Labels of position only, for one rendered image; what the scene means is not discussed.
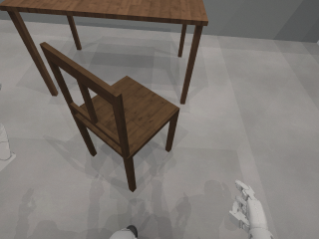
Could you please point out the table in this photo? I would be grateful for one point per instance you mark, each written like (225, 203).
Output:
(184, 12)

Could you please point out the robot left foot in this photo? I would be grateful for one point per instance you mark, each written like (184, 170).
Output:
(134, 230)

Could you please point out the left robot hand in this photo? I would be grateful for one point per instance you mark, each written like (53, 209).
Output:
(6, 156)

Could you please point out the right robot forearm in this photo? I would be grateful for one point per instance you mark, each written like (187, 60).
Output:
(259, 233)

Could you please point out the right robot hand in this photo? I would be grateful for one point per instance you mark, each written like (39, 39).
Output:
(252, 214)

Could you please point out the chair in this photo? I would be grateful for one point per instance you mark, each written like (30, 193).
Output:
(125, 115)

